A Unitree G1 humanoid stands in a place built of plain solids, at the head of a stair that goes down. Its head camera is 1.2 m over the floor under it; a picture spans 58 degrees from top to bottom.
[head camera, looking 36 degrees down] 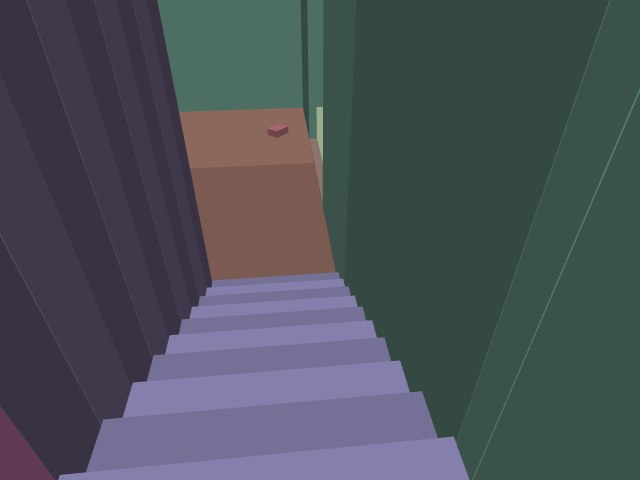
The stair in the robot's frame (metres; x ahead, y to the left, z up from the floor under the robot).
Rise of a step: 0.16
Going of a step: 0.28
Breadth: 1.24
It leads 6 degrees to the left of straight ahead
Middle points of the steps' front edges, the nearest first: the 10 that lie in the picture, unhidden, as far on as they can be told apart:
0.71 0.18 -0.16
0.99 0.21 -0.32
1.27 0.23 -0.48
1.55 0.26 -0.64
1.84 0.29 -0.80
2.12 0.32 -0.96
2.40 0.35 -1.11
2.68 0.37 -1.27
2.96 0.40 -1.43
3.24 0.43 -1.59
